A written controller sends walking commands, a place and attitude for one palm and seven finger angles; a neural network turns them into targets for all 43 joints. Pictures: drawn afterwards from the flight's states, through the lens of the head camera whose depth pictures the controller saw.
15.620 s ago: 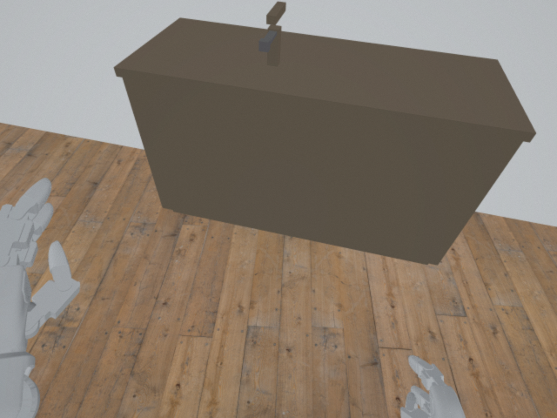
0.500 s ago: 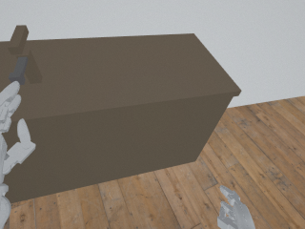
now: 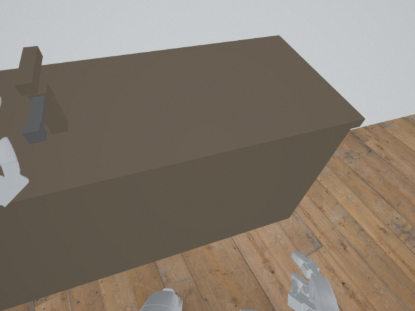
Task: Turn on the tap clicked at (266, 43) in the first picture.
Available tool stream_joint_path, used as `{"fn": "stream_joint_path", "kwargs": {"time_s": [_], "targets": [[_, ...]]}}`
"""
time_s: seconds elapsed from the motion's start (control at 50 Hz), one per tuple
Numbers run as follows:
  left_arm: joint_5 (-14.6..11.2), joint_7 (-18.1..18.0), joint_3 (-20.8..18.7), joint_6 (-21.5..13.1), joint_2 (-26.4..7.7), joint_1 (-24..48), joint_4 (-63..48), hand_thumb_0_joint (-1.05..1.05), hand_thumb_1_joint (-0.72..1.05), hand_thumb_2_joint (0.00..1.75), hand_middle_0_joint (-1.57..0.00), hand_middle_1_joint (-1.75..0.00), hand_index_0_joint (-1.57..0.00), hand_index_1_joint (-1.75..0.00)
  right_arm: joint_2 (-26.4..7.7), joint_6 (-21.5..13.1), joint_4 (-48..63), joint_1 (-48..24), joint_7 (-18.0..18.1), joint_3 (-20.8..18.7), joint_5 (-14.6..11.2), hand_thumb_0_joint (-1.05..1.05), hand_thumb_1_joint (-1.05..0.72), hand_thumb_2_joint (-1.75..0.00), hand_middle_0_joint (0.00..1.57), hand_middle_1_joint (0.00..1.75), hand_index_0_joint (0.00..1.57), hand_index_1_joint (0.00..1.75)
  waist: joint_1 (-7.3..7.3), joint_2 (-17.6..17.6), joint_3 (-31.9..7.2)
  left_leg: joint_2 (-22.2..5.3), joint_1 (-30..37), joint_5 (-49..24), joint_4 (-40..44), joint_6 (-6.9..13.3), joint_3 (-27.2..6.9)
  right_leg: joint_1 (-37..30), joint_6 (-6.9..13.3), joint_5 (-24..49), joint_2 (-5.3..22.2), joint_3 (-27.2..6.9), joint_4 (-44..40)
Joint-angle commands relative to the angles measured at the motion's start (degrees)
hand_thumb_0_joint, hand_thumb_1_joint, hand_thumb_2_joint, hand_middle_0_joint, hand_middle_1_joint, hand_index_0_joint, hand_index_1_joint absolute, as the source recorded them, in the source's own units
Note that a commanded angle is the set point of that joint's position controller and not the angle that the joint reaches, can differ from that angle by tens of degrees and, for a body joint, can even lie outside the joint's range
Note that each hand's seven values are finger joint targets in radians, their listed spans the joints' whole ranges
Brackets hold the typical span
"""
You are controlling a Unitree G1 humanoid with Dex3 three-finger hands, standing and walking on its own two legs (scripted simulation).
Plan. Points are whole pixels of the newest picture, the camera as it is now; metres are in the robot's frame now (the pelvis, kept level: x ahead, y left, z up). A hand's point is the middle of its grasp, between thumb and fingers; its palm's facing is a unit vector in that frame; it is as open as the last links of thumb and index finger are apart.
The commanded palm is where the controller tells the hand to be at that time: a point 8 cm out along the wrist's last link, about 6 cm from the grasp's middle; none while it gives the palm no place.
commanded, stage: shuffle to correct the standing spot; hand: left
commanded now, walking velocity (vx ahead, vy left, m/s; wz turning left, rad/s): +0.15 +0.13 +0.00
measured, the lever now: (34, 132) +0.38 +0.35 +0.12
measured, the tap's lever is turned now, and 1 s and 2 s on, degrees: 0 0 0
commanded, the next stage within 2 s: come to a stop and stand still in 0.04 s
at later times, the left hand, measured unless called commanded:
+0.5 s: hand out of the picture +0.26 +0.31 +0.23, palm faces +0.35 -0.83 -0.44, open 7.4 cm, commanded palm +0.21 +0.35 +0.21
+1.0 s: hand out of the picture +0.30 +0.33 +0.24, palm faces +0.45 -0.77 -0.45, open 7.4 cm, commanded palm +0.21 +0.32 +0.21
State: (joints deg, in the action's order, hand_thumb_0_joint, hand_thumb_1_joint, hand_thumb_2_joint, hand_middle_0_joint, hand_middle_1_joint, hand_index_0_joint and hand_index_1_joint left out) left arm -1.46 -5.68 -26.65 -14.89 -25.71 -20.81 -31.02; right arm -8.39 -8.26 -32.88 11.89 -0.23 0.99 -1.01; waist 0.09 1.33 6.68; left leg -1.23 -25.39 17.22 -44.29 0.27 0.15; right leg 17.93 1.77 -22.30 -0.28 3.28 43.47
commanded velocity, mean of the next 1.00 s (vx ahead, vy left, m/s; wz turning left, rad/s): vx -0.01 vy -0.06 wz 0.00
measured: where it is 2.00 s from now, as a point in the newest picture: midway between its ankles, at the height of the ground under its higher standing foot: outside the picture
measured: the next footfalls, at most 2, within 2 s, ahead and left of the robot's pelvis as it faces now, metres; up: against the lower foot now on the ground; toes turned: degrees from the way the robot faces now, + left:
right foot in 0.56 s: +0.09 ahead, -0.02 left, +0.00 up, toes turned -1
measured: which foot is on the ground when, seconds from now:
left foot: down 0.00-1.00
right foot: down 0.00-0.22, up 0.24-0.54, down 0.56-1.00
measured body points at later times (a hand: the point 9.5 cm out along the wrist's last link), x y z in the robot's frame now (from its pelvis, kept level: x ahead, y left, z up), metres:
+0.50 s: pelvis +0.04 +0.07 +0.03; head +0.06 +0.10 +0.48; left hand +0.23 +0.35 +0.25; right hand +0.24 -0.12 -0.02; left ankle +0.10 +0.19 -0.71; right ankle +0.06 -0.02 -0.69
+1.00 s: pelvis +0.04 +0.05 +0.03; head +0.06 +0.06 +0.48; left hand +0.27 +0.37 +0.27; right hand +0.20 -0.19 -0.05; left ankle +0.09 +0.18 -0.71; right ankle +0.06 -0.02 -0.71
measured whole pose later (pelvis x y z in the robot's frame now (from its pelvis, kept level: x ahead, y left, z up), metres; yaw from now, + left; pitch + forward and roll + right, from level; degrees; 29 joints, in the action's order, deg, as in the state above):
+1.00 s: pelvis +0.04 +0.05 +0.03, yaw -3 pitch -1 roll -1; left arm -2.4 -5.2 -26.5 -13.5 -30.1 -11.7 -18.1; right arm -12.7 -7.4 -34.9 13.2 2.5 0.2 -0.6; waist 2.3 0.2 2.9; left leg -2.6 -15.8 10.7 -27.6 -0.7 -0.3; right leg 11.8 3.9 -10.9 -4.4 3.5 23.8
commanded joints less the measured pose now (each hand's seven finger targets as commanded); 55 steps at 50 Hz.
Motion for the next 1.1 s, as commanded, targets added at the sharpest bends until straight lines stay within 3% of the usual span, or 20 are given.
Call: {"fn": "stream_joint_path", "kwargs": {"time_s": [0.0, 0.06, 0.12, 0.16, 0.18, 0.2, 0.22, 0.3, 0.38, 0.46, 0.52, 0.6, 0.68, 0.76, 0.86, 0.88, 0.9, 0.92, 0.96, 1.08], "targets": [[-1.5, -1.0, -4.2, -1.1, -6.5, -1.4, -6.0, 0.0, 0.9, 0.9, -0.2, -0.3, -0.2, -0.3, -10.1, -1.7, 6.9, -3.2, -0.4, -3.5, 0.5, 0.0, -0.9, -0.9, 0.2, 0.3, 0.2, 0.3, 1.23, 10.1, -5.8, -0.1, -17.8, 5.0, -25.0, -1.0, -3.3, -8.2, 10.2, -4.7, 23.9, -33.4, -32.4], [-0.9, -1.3, -4.8, -1.3, -7.3, -1.4, -3.8, 0.0, 0.9, 0.9, -0.2, -0.3, -0.2, -0.3, -10.1, -1.1, 5.8, -3.6, 0.3, -3.2, 0.2, 0.0, -0.9, -0.9, 0.2, 0.3, 0.2, 0.3, 0.28, 9.9, -4.2, -4.4, -14.1, 2.9, -13.6, -0.9, -3.7, -8.1, 8.8, 14.0, 18.7, -19.9, -23.2], [-0.1, -1.8, -2.3, -2.0, -4.8, 1.9, -3.1, 0.0, 0.9, 0.9, -0.2, -0.3, -0.2, -0.3, -7.5, -1.6, 5.2, -4.4, 1.2, -2.5, 0.9, 0.0, -0.9, -0.9, 0.2, 0.3, 0.2, 0.3, 0.61, 8.2, -9.7, 0.1, 7.9, -3.4, 10.1, 1.0, 4.4, -4.1, 3.7, 16.9, 11.7, -6.9, -16.0], [-0.5, -1.7, 0.7, -2.3, -3.4, 7.3, -8.9, 0.0, 0.9, 0.9, -0.2, -0.3, -0.2, -0.3, -8.5, -3.1, 5.7, -4.9, 2.5, -3.2, 0.8, 0.0, -0.9, -0.9, 0.2, 0.3, 0.2, 0.3, -0.67, -6.2, -12.4, 1.0, 21.2, -12.1, 19.1, 1.1, 3.9, -0.6, 0.3, 15.1, 6.0, -2.6, -4.1], [-0.2, -2.0, 0.6, -2.6, -4.2, 8.7, -11.5, 0.0, 0.9, 0.9, -0.2, -0.3, -0.2, -0.3, -9.9, -3.5, 5.5, -3.8, 2.6, -3.7, 0.8, 0.0, -0.9, -0.9, 0.2, 0.3, 0.2, 0.3, -0.39, -17.3, -16.1, -8.8, 29.5, -21.2, 20.1, 5.3, -10.0, 8.2, -2.3, 6.0, 2.2, 0.5, 8.0], [0.1, -2.2, 0.9, -3.1, -5.0, 12.0, -14.6, 0.0, 0.9, 0.9, -0.2, -0.3, -0.2, -0.3, -9.8, -3.6, 6.6, -4.0, 2.3, -3.9, 1.0, 0.0, -0.9, -0.9, 0.2, 0.3, 0.2, 0.3, 0.05, -19.2, -17.2, -15.7, 28.8, -29.6, 23.8, 9.5, -21.5, 11.1, -2.2, -9.2, -0.2, -2.5, 17.1], [0.5, -2.4, -0.2, -3.2, -7.0, 13.6, -15.1, 0.0, 0.9, 0.9, -0.2, -0.3, -0.2, -0.3, -10.1, -3.8, 6.8, -4.6, 2.1, -4.6, 1.1, 0.0, -0.9, -0.9, 0.2, 0.3, 0.2, 0.3, 0.53, -13.0, -15.8, -16.7, 25.9, -28.3, 25.9, 10.4, -21.3, 11.7, -1.9, -9.3, -1.0, -4.8, 20.1], [0.1, -2.5, -0.5, -1.6, -5.9, 6.0, -20.9, 0.0, 0.9, 0.9, -0.2, -0.3, -0.2, -0.3, -9.2, -4.9, 6.5, -4.9, 0.4, -4.4, 1.2, 0.0, -0.9, -0.9, 0.2, 0.3, 0.2, 0.3, 0.45, -13.2, -16.5, -15.2, 23.8, -33.2, 24.4, 6.6, -13.8, 7.7, -1.9, -1.9, 1.8, -4.0, 13.5], [-0.8, -1.9, -3.0, -0.3, -5.8, -5.2, -15.6, 0.0, 0.9, 0.9, -0.2, -0.3, -0.2, -0.3, -9.7, -3.6, 7.8, -4.7, -0.5, -4.3, 1.6, 0.0, -0.9, -0.9, 0.2, 0.3, 0.2, 0.3, 0.46, -17.1, -13.6, -14.6, 15.6, -22.2, 26.0, 4.7, -8.9, 1.3, -1.7, 2.0, 0.1, -1.1, -0.8], [-1.6, -1.5, -3.3, 2.1, -4.9, -6.6, -7.1, 0.0, 0.9, 0.9, -0.2, -0.3, -0.2, -0.3, -9.3, -1.6, 8.9, -4.1, 0.8, -3.3, 1.3, 0.0, -0.9, -0.9, 0.2, 0.3, 0.2, 0.3, 0.06, -12.1, -11.1, -14.1, 12.9, -14.1, 26.1, 3.4, -7.2, -3.1, -2.2, 5.2, -2.3, 0.9, -12.8], [-1.2, -1.8, -2.3, 3.0, -4.9, -3.5, -3.5, 0.0, 0.9, 0.9, -0.2, -0.3, -0.2, -0.3, -9.1, -0.7, 8.9, -4.0, 1.7, -2.8, 0.8, 0.0, -0.9, -0.9, 0.2, 0.3, 0.2, 0.3, 0.45, -5.5, -11.8, -10.2, 7.7, -3.0, 22.5, 1.4, -2.4, -11.1, -1.9, 10.6, -0.4, -1.9, -23.1], [-1.6, -1.8, 3.5, 4.1, -2.3, 4.4, -6.0, 0.0, 0.9, 0.9, -0.2, -0.3, -0.2, -0.3, -8.6, -1.2, 8.4, -5.4, 2.3, -2.0, 0.7, 0.0, -0.9, -0.9, 0.2, 0.3, 0.2, 0.3, 0.55, 4.8, -12.2, -1.0, 11.4, -0.7, 12.2, -1.2, 1.5, -3.2, 2.0, 6.8, 7.8, -14.9, -29.4], [-1.1, -3.5, 3.3, 4.1, -4.4, 6.7, -11.7, 0.0, 0.9, 0.9, -0.2, -0.3, -0.2, -0.3, -8.6, -1.3, 7.4, -6.9, 3.2, -1.3, 1.1, 0.0, -0.9, -0.9, 0.2, 0.3, 0.2, 0.3, 1.02, 0.2, -11.9, -0.4, 12.5, -4.8, 12.9, -0.3, -0.3, -3.1, 2.7, 4.6, 9.3, -13.8, -29.0], [-1.2, -4.1, -0.8, 3.2, -8.1, 3.7, -11.4, 0.0, 0.9, 0.9, -0.2, -0.3, -0.2, -0.3, -9.5, -1.2, 6.7, -7.8, 4.0, -1.9, 1.2, 0.0, -0.9, -0.9, 0.2, 0.3, 0.2, 0.3, 1.81, -7.3, -11.5, -1.4, 15.8, -7.9, 19.1, -0.1, -1.9, -2.7, 0.0, 4.9, 5.2, -9.7, -26.7], [-1.9, -3.5, -0.5, 2.7, -5.4, -3.9, -6.1, 0.0, 0.9, 0.9, -0.2, -0.3, -0.2, -0.3, -9.1, -0.4, 7.3, -6.8, 3.7, -1.8, 1.0, 0.0, -0.9, -0.9, 0.2, 0.3, 0.2, 0.3, 1.59, -5.5, -10.0, -1.6, 12.1, -9.2, 20.8, -0.2, -2.3, -7.1, -0.7, 10.1, 3.5, -8.0, -27.1], [5.4, -1.9, -30.8, -2.9, -49.4, 56.2, -22.4, 0.0, 0.9, 0.9, -0.2, -0.3, -0.2, -0.3, -12.1, -2.7, 6.2, 1.4, 4.3, -4.1, 2.4, 0.0, -0.9, -0.9, 0.2, 0.3, 0.2, 0.3, 2.11, 4.4, -1.7, -1.5, 4.8, -10.4, 13.4, 1.1, 2.4, -2.9, -8.9, 27.7, 5.4, -11.1, -32.8], [0.9, 0.3, -9.9, -1.2, -17.1, 26.7, 10.9, 0.0, 0.9, 0.9, -0.2, -0.3, -0.2, -0.3, -6.1, -2.5, 4.2, -2.4, 3.9, -1.2, 1.0, 0.0, -0.9, -0.9, 0.2, 0.3, 0.2, 0.3, 1.07, 3.3, -14.3, 2.6, 9.9, -12.1, 14.6, 1.8, 0.6, -8.3, -1.9, 26.5, 9.2, -11.9, -25.6], [-1.3, -0.1, -8.0, -1.6, -12.6, 7.9, 12.0, 0.0, 0.9, 0.9, -0.2, -0.3, -0.2, -0.3, -9.3, -3.1, 7.1, -2.7, 3.5, -3.4, 0.6, 0.0, -0.9, -0.9, 0.2, 0.3, 0.2, 0.3, 3.84, 0.7, -10.5, 0.0, 9.8, -11.9, 13.8, 0.5, -0.3, -8.8, -3.4, 31.9, 8.9, -15.6, -27.4], [-3.4, 1.2, 4.3, -1.3, 1.4, -3.1, 11.6, 0.0, 0.9, 0.9, -0.2, -0.3, -0.2, -0.3, -10.2, -3.2, 7.3, -2.4, 1.8, -3.7, -0.9, 0.0, -0.9, -0.9, 0.2, 0.3, 0.2, 0.3, 2.78, -9.0, -16.1, -1.1, 14.6, -14.2, 19.1, 1.4, -0.5, -13.2, -2.3, 27.9, 7.5, -9.8, -21.6], [-2.5, -0.8, 2.0, -0.5, -5.5, -4.7, -3.3, 0.0, 0.9, 0.9, -0.2, -0.3, -0.2, -0.3, -10.7, -2.9, 9.2, -5.3, 1.3, -3.3, -0.5, 0.0, -0.9, -0.9, 0.2, 0.3, 0.2, 0.3, 2.28, 6.3, -13.5, -2.4, 13.0, -7.3, 20.5, 1.6, -3.0, -7.4, -2.0, 8.6, 5.3, -7.2, -25.3]]}}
